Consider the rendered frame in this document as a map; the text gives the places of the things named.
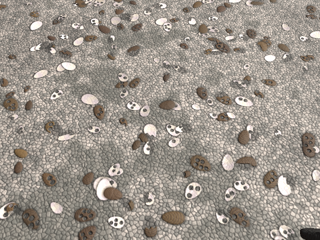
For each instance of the right robot hand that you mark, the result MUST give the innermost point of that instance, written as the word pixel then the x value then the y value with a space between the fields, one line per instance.
pixel 310 233

